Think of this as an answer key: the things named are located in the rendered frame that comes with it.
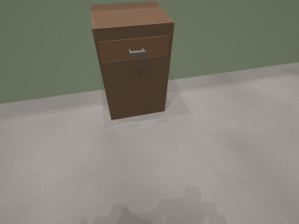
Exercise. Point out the cabinet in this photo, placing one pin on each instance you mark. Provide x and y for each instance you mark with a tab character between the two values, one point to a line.
133	87

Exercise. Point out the handle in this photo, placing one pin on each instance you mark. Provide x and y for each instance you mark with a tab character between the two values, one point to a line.
135	53

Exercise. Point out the drawer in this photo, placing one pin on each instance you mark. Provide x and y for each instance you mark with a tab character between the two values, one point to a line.
118	50

